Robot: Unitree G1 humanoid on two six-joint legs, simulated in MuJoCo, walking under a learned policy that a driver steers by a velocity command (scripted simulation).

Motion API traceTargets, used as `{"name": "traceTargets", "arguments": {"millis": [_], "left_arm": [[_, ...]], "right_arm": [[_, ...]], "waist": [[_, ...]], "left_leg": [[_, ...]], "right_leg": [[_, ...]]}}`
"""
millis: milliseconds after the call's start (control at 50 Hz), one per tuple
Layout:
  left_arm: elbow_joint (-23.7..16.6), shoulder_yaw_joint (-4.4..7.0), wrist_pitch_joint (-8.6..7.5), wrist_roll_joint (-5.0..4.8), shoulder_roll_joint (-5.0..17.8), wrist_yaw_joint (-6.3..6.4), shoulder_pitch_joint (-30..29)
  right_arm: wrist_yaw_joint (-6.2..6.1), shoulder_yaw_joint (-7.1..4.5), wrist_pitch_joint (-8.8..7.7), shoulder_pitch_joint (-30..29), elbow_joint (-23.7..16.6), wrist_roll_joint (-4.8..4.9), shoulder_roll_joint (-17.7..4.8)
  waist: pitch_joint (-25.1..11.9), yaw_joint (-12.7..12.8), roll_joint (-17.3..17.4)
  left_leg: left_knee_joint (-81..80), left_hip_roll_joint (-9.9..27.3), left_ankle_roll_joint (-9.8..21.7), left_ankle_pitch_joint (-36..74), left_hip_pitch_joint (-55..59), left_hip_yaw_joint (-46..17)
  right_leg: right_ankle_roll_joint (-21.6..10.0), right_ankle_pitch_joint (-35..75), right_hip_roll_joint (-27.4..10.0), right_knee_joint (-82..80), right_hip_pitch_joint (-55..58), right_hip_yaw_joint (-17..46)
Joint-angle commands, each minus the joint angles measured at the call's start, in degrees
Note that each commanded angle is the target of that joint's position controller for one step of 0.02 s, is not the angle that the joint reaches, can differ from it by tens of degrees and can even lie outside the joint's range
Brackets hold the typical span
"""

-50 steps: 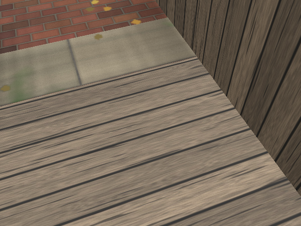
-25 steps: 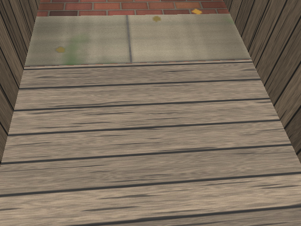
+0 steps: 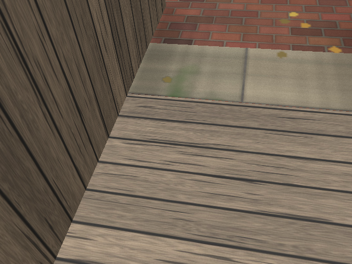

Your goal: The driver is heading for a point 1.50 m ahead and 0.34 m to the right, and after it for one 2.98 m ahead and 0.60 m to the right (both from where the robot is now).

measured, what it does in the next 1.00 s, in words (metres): walks ahead, turning right: left foot, then right foot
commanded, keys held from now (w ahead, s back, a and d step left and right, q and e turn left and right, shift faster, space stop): w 0.14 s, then w+e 0.30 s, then e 0.56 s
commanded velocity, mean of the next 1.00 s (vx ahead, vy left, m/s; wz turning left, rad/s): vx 0.28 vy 0.00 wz -0.31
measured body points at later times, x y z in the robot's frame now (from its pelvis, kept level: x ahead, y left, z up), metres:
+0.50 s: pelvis +0.20 +0.05 -0.01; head +0.23 +0.07 +0.44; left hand +0.29 +0.31 -0.15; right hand +0.20 -0.20 -0.14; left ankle +0.14 +0.14 -0.75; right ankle +0.24 -0.10 -0.67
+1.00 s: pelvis +0.35 +0.02 -0.02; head +0.38 -0.01 +0.43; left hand +0.53 +0.25 -0.13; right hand +0.37 -0.26 -0.15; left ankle +0.45 +0.17 -0.69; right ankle +0.40 -0.04 -0.75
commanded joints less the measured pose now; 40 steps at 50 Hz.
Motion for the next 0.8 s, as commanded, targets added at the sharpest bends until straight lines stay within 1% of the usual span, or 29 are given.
{"name": "traceTargets", "arguments": {"millis": [20, 60, 100, 160, 180, 200, 220, 240, 260, 280, 300, 320, 340, 360, 380, 440, 480, 540, 560, 600, 640, 660, 680, 700, 720, 740, 760, 780, 800], "left_arm": [[-0.3, 2.22, -1.82, -0.20, 8.6, -0.28, 3.8], [0.7, 2.35, -2.10, -0.32, 8.5, -0.39, 5.0], [1.4, 2.60, -2.45, -0.12, 8.7, -0.85, 5.7], [3.1, 2.78, -2.62, 0.25, 8.5, -1.57, 8.4], [3.6, 2.80, -2.50, 0.30, 8.5, -1.92, 8.6], [3.6, 2.97, -2.43, -0.05, 8.8, -2.01, 7.8], [3.5, 2.94, -2.44, -0.49, 8.7, -1.93, 6.5], [2.8, 2.40, -2.85, -0.82, 7.2, -1.97, 5.2], [-0.8, 0.89, -3.20, -2.10, 2.2, -2.30, 2.5], [-0.7, 1.45, -2.61, -0.94, 3.5, -1.68, 3.9], [0.9, 2.37, -2.20, -0.22, 5.9, -1.45, 5.0], [1.8, 2.28, -2.18, -0.41, 4.8, -2.08, 4.9], [2.3, 2.19, -1.81, -0.39, 3.4, -2.49, 4.7], [2.6, 2.35, -1.18, 0.41, 3.3, -2.80, 4.3], [2.8, 2.31, -0.65, 0.97, 2.7, -3.21, 4.5], [0.8, 2.30, 0.45, 0.88, 1.1, -4.27, 0.9], [-1.1, 2.12, 0.81, 0.97, 0.3, -4.65, -2.8], [-3.8, 0.78, 0.48, 0.09, -2.2, -4.98, -9.1], [-4.4, 0.48, 0.50, 0.17, -2.5, -5.17, -10.8], [-4.7, 0.65, 0.66, 0.78, -1.3, -5.18, -9.5], [-3.5, 1.41, 0.57, 1.29, 0.9, -4.78, -3.6], [-2.3, 2.08, 0.15, 1.54, 2.5, -4.46, 1.1], [-0.7, 2.87, -0.58, 2.01, 4.2, -3.86, 6.5], [-0.9, 4.10, -1.11, 1.85, 9.2, -2.94, 7.7], [-2.6, 5.67, -0.40, 0.47, 15.2, -2.59, 5.8], [-4.2, 5.92, 0.87, -2.06, 13.8, -2.10, 5.3], [-4.6, 5.07, 1.72, -2.16, 10.5, -1.34, 0.1], [-4.8, 3.93, 2.27, -1.87, 6.9, -0.90, -3.4], [-4.4, 3.34, 2.42, -1.84, 5.1, -0.69, -4.8]], "right_arm": [[0.02, -0.31, -1.47, -5.4, -3.6, 0.17, -3.5], [0.03, 0.18, -1.96, -7.8, -4.1, 0.20, -2.8], [0.54, 0.96, -2.40, -11.0, -5.1, 0.21, -1.5], [0.69, 1.69, -2.88, -14.3, -6.5, 0.48, -0.5], [0.41, 1.78, -3.18, -13.0, -6.5, 0.71, 0.0], [-0.05, 1.69, -3.63, -9.4, -5.7, 0.81, -0.2], [-0.80, 1.30, -4.28, -2.9, -3.5, 0.71, -0.8], [-1.96, 0.11, -5.18, 6.2, -0.6, 0.11, -3.9], [-3.12, -1.60, -5.70, 16.5, 0.2, -1.06, -10.6], [-3.21, -2.28, -5.50, 17.9, 1.4, -0.49, -13.8], [-3.01, -0.95, -5.55, 12.0, 0.0, -0.48, -8.9], [-2.70, 0.20, -5.76, 6.2, -1.3, 0.12, -4.1], [-2.74, 0.88, -6.05, 3.4, -1.9, 0.60, -1.6], [-2.98, 1.36, -6.46, 3.0, -1.7, 0.78, -0.1], [-3.14, 1.57, -6.89, 3.4, -1.4, 0.80, 0.4], [-3.01, 1.56, -7.94, 7.0, 0.4, 1.54, 0.5], [-3.21, 1.87, -8.13, 7.0, 0.7, 1.57, 1.4], [-3.72, 2.23, -7.85, 5.2, 1.1, 1.77, 1.0], [-3.91, 2.15, -7.80, 6.3, 1.6, 1.85, 0.5], [-4.44, 1.66, -7.57, 7.5, 2.4, 2.08, -1.5], [-5.20, 1.00, -6.91, 6.4, 2.2, 2.26, -3.2], [-5.34, 0.79, -6.38, 5.8, 1.9, 2.19, -3.6], [-5.10, 0.61, -5.94, 4.8, 1.3, 2.50, -4.0], [-4.58, 1.03, -5.78, 8.1, 0.0, 2.29, -1.4], [-4.37, 1.59, -4.89, 15.1, -2.0, 3.36, 1.9], [-4.22, 1.35, -4.22, 12.4, -1.8, 1.67, -1.0], [-4.14, 1.49, -4.13, 7.6, -3.0, 1.53, -1.0], [-4.19, 1.49, -4.08, 5.0, -3.4, 1.14, -1.0], [-4.33, 1.64, -3.53, 4.0, -4.1, 0.65, -0.8]], "waist": [[5.9, 1.8, -9.5], [6.1, 2.4, -9.7], [6.6, 3.0, -10.5], [7.3, 3.8, -11.1], [7.4, 2.7, -11.1], [6.8, 0.4, -10.1], [4.8, -3.1, -7.7], [-0.8, -7.0, -3.3], [-9.2, -11.8, 8.2], [-7.4, -9.9, 10.6], [-1.6, -6.5, 4.3], [2.4, -4.1, 2.4], [3.9, -2.7, 2.9], [4.5, -2.2, 3.6], [4.1, -1.9, 3.4], [3.9, -1.1, 3.2], [5.7, -0.6, 2.9], [7.0, -0.8, 3.7], [6.7, -1.5, 3.9], [4.3, -0.8, 4.2], [0.6, 1.9, 4.5], [-2.3, 3.8, 3.7], [-5.4, 6.7, 1.2], [-9.7, 5.3, -7.4], [-18.8, 0.8, -16.1], [-22.2, 3.2, -6.9], [-13.1, 2.1, -4.3], [-5.1, 0.3, -1.2], [-2.5, -1.2, -1.4]], "left_leg": [[-4.6, 1.6, -0.9, 1.4, -13.4, 0.4], [-9.7, 3.1, -1.4, 1.7, -12.3, 2.9], [-16.3, 4.8, -1.4, 2.2, -8.5, 6.7], [-24.3, 4.1, 0.4, -1.5, 0.0, 10.9], [-26.3, 3.3, 1.4, -1.9, 3.8, 12.0], [-29.7, 2.8, 2.3, 0.6, 9.7, 12.1], [-34.1, 2.0, 3.1, 4.3, 19.5, 11.9], [-35.1, 5.2, 4.3, 3.9, 33.5, 7.2], [-41.2, 22.2, 8.4, -13.4, 48.4, -13.7], [-47.4, 29.9, 11.4, -17.3, 42.9, -28.9], [-47.0, 28.4, 11.2, -18.5, 35.8, -23.7], [-48.0, 24.9, 9.5, -12.6, 30.2, -15.5], [-49.1, 21.8, 7.7, -5.9, 27.5, -8.9], [-49.7, 19.8, 6.7, 0.2, 26.4, -4.3], [-49.5, 18.6, 6.4, 6.9, 26.0, -0.5], [-48.3, 18.4, 6.8, 22.0, 27.3, 6.5], [-47.0, 17.8, 6.9, 35.8, 25.5, 11.2], [-45.4, 14.0, 6.1, 42.2, 20.1, 18.4], [-44.3, 14.1, 6.1, 43.7, 20.5, 19.0], [-39.5, 15.7, 5.7, 50.7, 23.8, 19.1], [-29.9, 17.0, 5.3, 59.2, 26.4, 19.0], [-21.8, 17.2, 5.0, 56.6, 26.3, 18.6], [-9.6, 15.5, 3.8, 46.5, 23.5, 19.1], [7.7, 10.4, 1.8, 12.2, 13.0, 19.7], [28.3, 0.3, -0.6, -23.5, -2.7, 13.4], [29.2, 3.4, -0.6, -18.2, -5.4, 4.8], [27.6, 5.2, -0.3, -13.6, -7.6, 4.2], [21.6, 7.2, -0.4, -10.4, -7.5, 4.5], [15.9, 8.4, -0.6, -8.9, -5.2, 3.8]], "right_leg": [[-7.2, -13.5, -13.7, -10.3, 7.5, 14.5], [-7.7, -11.8, -14.1, -10.5, 7.6, 13.5], [-7.8, -9.2, -13.5, -9.9, 5.0, 11.0], [-8.5, -3.6, -13.5, -7.2, -0.1, 9.9], [-9.0, 0.8, -14.3, -5.5, -2.0, 10.8], [-8.8, 5.1, -14.5, -3.0, -4.5, 11.1], [-7.5, 9.7, -13.0, 1.7, -8.5, 9.6], [-5.5, 12.6, -9.3, 11.7, -14.5, 6.4], [-1.9, -1.9, -2.1, 30.9, -28.2, 0.1], [-1.9, -19.8, 2.2, 42.8, -35.0, 1.1], [-3.4, -16.2, -1.4, 47.8, -34.6, 6.2], [-3.4, -10.9, -3.8, 46.9, -33.4, 6.2], [-2.8, -7.5, -5.0, 45.3, -32.1, 5.3], [-2.1, -5.0, -5.5, 45.1, -31.7, 4.5], [-1.5, -2.8, -5.4, 46.1, -31.4, 3.9], [0.0, 1.0, -5.6, 47.3, -35.3, 2.0], [1.0, 3.8, -5.0, 44.0, -36.2, 0.1], [1.3, 11.0, -3.0, 28.3, -28.1, -5.4], [0.8, 12.5, -2.0, 24.2, -25.7, -7.0], [-0.8, 11.5, -0.1, 20.7, -21.3, -8.4], [-3.6, 7.5, 2.3, 19.5, -15.6, -8.4], [-5.1, 7.4, 3.2, 17.1, -10.7, -7.2], [-6.7, 13.1, 3.4, 10.8, -3.3, -5.6], [-9.4, 36.6, -7.3, 12.6, 7.6, 5.5], [-22.4, 67.6, -24.0, 15.2, 21.6, 30.8], [-23.8, 53.8, -23.0, 10.2, 19.0, 30.5], [-21.6, 37.2, -20.5, 5.9, 10.1, 27.1], [-18.0, 28.6, -17.2, 2.5, 1.3, 23.2], [-15.7, 26.4, -13.8, 0.9, -4.1, 19.9]]}}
